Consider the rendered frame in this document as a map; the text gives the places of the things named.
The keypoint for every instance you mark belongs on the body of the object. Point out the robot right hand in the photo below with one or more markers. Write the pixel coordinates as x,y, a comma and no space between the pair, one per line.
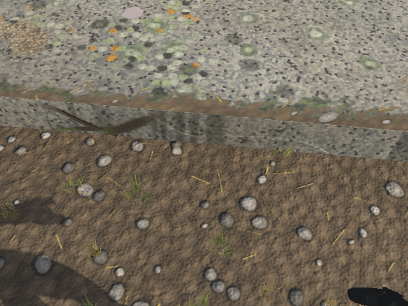
376,297

